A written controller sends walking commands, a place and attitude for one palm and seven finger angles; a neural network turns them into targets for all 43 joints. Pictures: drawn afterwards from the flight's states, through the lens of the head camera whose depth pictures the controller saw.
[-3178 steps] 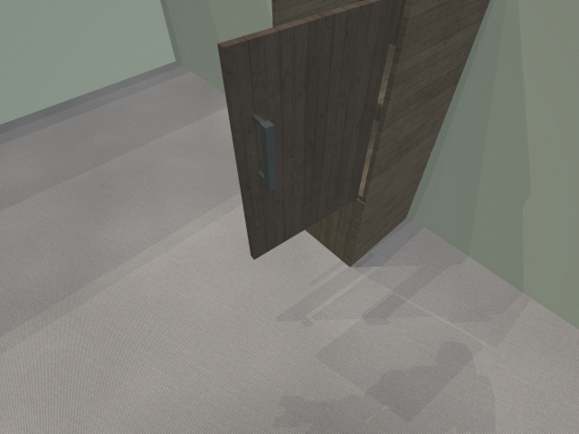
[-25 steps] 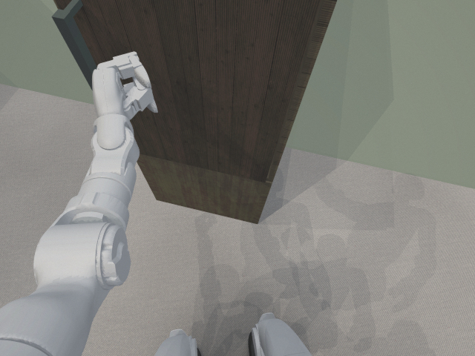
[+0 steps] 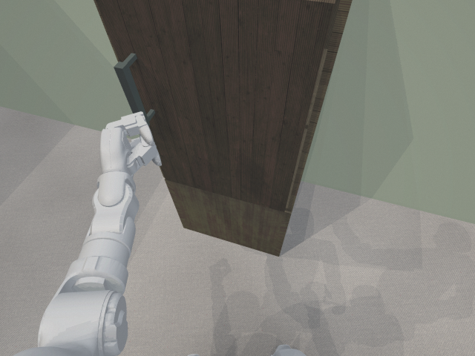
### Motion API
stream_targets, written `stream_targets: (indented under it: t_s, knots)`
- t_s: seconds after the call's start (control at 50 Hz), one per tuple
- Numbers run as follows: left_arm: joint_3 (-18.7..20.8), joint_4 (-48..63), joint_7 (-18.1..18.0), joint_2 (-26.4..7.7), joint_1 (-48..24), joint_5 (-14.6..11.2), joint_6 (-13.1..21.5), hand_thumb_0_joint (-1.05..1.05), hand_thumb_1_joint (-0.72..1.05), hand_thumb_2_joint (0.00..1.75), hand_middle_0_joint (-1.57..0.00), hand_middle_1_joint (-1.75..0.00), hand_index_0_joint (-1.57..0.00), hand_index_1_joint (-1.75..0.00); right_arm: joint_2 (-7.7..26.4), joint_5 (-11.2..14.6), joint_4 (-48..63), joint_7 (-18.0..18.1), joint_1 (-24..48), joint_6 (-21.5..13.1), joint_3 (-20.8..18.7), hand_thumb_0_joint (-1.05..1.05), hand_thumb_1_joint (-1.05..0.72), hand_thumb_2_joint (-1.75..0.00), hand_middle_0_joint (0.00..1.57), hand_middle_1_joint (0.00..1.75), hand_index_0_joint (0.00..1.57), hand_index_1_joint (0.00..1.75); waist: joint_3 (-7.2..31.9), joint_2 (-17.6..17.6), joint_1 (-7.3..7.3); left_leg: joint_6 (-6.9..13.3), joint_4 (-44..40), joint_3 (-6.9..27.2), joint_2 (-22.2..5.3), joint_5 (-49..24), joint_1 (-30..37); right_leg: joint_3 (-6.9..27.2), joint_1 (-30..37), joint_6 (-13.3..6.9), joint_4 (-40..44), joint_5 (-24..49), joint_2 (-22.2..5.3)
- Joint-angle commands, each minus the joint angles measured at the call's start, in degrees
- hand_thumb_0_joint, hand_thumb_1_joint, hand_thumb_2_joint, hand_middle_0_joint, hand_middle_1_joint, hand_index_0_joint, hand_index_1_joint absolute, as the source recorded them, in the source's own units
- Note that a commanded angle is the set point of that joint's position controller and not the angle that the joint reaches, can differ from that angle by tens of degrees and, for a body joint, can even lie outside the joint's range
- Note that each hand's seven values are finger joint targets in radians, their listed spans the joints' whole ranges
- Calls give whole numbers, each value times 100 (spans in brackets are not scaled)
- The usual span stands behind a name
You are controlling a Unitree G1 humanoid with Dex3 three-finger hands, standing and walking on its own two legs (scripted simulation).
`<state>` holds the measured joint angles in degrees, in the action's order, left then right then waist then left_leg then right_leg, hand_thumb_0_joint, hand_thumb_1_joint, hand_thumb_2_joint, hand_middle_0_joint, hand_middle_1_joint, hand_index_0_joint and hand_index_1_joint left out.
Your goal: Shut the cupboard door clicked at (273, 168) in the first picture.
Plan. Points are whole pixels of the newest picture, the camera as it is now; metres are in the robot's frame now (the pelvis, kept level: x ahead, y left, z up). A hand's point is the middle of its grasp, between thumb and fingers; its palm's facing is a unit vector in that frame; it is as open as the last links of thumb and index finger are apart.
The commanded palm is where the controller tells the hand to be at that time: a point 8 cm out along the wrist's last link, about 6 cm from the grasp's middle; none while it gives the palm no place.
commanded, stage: draw the hand back to the body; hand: left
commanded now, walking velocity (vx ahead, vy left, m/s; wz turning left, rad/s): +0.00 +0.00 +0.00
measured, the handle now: (138, 93) +0.63 +0.19 +0.07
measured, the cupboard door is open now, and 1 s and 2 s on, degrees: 0 0 0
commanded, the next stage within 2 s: step back with the hand held close in 1.32 s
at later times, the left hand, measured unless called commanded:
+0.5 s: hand (66, 219) +0.29 +0.21 +0.15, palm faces +0.22 -0.95 -0.23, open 3.3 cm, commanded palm +0.24 +0.25 +0.17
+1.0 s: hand out of the picture +0.18 +0.29 +0.20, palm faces +0.50 -0.75 -0.43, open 6.6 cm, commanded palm +0.14 +0.32 +0.22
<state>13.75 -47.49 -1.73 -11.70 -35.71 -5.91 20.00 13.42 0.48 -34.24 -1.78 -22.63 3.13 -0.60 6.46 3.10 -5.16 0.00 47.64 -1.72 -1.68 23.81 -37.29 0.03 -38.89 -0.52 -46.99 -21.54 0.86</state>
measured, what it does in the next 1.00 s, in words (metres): stands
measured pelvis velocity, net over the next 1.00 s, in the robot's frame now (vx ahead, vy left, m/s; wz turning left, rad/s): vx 0.01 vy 0.01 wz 0.05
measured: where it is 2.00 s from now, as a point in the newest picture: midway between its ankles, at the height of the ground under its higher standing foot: outside the picture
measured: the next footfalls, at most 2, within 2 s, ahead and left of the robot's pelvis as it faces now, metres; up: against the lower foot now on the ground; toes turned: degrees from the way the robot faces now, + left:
none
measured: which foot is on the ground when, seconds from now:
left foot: down 0.00-1.00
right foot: down 0.00-1.00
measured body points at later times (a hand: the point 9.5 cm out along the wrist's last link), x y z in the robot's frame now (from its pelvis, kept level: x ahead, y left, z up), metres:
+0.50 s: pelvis -0.01 +0.01 +0.04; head -0.02 -0.01 +0.49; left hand +0.27 +0.26 +0.16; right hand +0.19 -0.21 -0.04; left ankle -0.01 +0.12 -0.70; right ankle +0.01 -0.11 -0.70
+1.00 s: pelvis +0.01 +0.01 +0.04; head -0.01 -0.02 +0.49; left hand +0.15 +0.32 +0.23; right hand +0.20 -0.20 -0.05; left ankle -0.01 +0.12 -0.70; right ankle +0.01 -0.11 -0.70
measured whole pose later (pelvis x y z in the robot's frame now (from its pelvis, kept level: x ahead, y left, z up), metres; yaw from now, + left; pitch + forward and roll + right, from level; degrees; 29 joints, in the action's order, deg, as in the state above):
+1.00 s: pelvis +0.01 +0.01 +0.04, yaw +3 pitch -4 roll +0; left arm 20.4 20.9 -5.4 -20.2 27.3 -4.3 4.1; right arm 13.0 0.7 -36.2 4.1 -12.3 -3.8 1.3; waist 0.6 4.9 4.0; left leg 0.7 24.3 0.2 0.6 15.0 -5.4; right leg -2.0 -6.0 0.5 -23.9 -14.0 -1.1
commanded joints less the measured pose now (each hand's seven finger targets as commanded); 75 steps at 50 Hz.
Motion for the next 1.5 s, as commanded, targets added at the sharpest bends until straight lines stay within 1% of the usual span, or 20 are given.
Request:
stream_targets:
  t_s: [0.0,0.04,0.1,0.16,0.22,0.24,0.32,0.42,0.46,0.5,0.62,0.92,0.96,1.04,1.14,1.26,1.36,1.42,1.44,1.48]
  knots:
    - [-149,2181,223,-831,-1973,-253,134,0,90,90,-130,-150,-130,-150,821,124,620,213,15,-304,-288,0,-90,-90,20,30,20,30,1903,-533,10,179,-782,-22,204,-1458,1131,-122,1895,19,871,2234,127]
    - [-151,2695,303,-896,-1670,-292,105,0,90,90,-130,-150,-130,-150,773,160,634,272,198,-414,-259,0,-90,-90,20,30,20,30,1952,-25,120,172,-883,-21,219,-1529,1446,-129,1955,-21,928,2171,102]
    - [-421,2969,463,-619,-935,-384,-103,0,90,90,-130,-150,-130,-150,742,192,667,302,450,-547,-208,0,-90,-90,20,30,20,30,1549,-137,197,161,-1080,32,204,-1446,1573,-211,1932,-35,1054,1966,100]
    - [-294,3205,574,-804,-384,-497,-381,0,90,90,-124,-144,-124,-144,752,250,741,356,742,-610,-132,0,-90,-90,20,30,20,30,1136,-209,338,151,-1323,61,221,-1106,1525,-206,2020,-39,1253,1519,47]
    - [-92,3931,644,-1030,160,-594,-565,0,90,90,-116,-135,-116,-135,749,278,923,412,1033,-682,-97,0,-90,-90,20,30,20,30,1224,-174,521,158,-1471,68,225,-1240,1770,-209,2323,-65,1320,1553,17]
    - [-544,4398,347,-1204,444,-46,-633,0,90,90,-113,-132,-113,-132,579,271,984,497,1273,-575,-97,0,-90,-90,20,30,20,30,1165,-237,460,177,-1692,38,272,-1264,2013,-2,2500,-41,1605,1455,-116]
    - [-383,4737,-66,-1270,1184,69,-1003,0,90,90,-102,-120,-102,-120,596,255,985,682,1576,-442,-9,0,-90,-90,20,30,20,30,432,-655,494,205,-2094,93,201,-1091,2215,-56,2623,-19,2088,1045,-117]
    - [-314,5402,-214,-1306,1667,161,-1191,0,90,90,-89,-105,-89,-105,540,213,952,743,1784,-490,101,0,-90,-90,20,30,20,30,154,-77,552,166,-2493,130,179,-1192,2722,-111,2873,-60,2435,1049,-101]
    - [-381,5909,-253,-1200,1947,191,-1203,0,90,90,-83,-99,-83,-99,486,171,976,727,1822,-569,142,0,-90,-90,20,30,20,30,292,175,576,134,-2603,160,172,-1497,2987,-172,3087,-82,2426,1339,-105]
    - [-316,6142,-277,-1199,2439,199,-1253,0,90,90,-78,-93,-78,-93,482,132,962,706,1835,-618,154,0,-90,-90,20,30,20,30,239,58,624,113,-2699,176,151,-1710,3081,-223,3208,-79,2470,1519,-83]
    - [143,6768,-316,-1475,3465,218,-1333,0,90,90,-61,-75,-61,-75,518,52,905,681,1925,-722,141,0,-90,-90,20,30,20,30,-64,-85,722,103,-2818,187,130,-1932,3100,-237,3377,-61,2666,1688,-61]
    - [1540,8093,-470,-2092,5867,172,-1244,0,90,90,-20,-30,-20,-30,484,22,819,647,1922,-1036,-2,0,-90,-90,20,30,20,30,-221,42,936,68,-2695,151,89,-2395,2975,-279,3497,-21,2601,1973,-113]
    - [1151,7945,-454,-1730,5656,192,-1255,0,90,90,-20,-30,-20,-30,483,31,774,654,1894,-1059,3,0,-90,-90,20,30,20,30,-483,-65,826,82,-2721,120,92,-2191,2960,-294,3262,6,2608,1770,-140]
    - [1056,7769,-505,-1714,5337,219,-1278,0,90,90,-20,-30,-20,-30,548,30,720,711,1853,-1119,-26,0,-90,-90,20,30,20,30,-544,-215,795,143,-2756,152,105,-1842,2996,-260,3139,22,2676,1386,-162]
    - [1225,7993,-534,-1883,5396,228,-1212,0,90,90,-20,-30,-20,-30,493,5,719,744,1924,-1181,-13,0,-90,-90,20,30,20,30,-205,-37,898,161,-2709,124,142,-1981,3061,-208,3384,4,2622,1563,-195]
    - [1366,8037,-524,-1949,5507,213,-1192,0,90,90,-20,-30,-20,-30,440,-3,706,726,1952,-1217,20,0,-90,-90,20,30,20,30,-367,216,928,108,-2736,115,136,-1985,2991,-211,3394,-17,2650,1586,-178]
    - [1317,7888,-477,-1842,5657,175,-1210,0,90,90,-20,-30,-20,-30,444,6,730,707,1941,-1180,-2,0,-90,-90,20,30,20,30,-492,-44,907,122,-2738,85,103,-1985,2949,-197,3346,6,2703,1594,-168]
    - [1281,7914,-477,-1827,5651,196,-1212,0,90,90,-20,-30,-20,-30,469,10,714,708,1946,-1190,-21,0,-90,-90,20,30,20,30,-474,142,892,126,-2745,80,101,-1956,3022,-180,3295,2,2751,1533,-157]
    - [1750,8134,-550,-2316,5236,231,-1022,0,90,90,-20,-30,-20,-30,660,45,874,682,1885,-1062,-92,0,-90,-90,20,30,20,30,-610,24,651,229,-2379,242,-31,-1576,2522,361,2890,-51,2998,1586,-525]
    - [1385,7791,-546,-1905,5850,253,-926,0,90,90,-20,-30,-20,-30,583,20,776,657,1801,-918,-116,0,-90,-90,20,30,20,30,-441,-405,590,207,-2045,295,20,-1534,2562,502,2676,-176,3087,1492,-816]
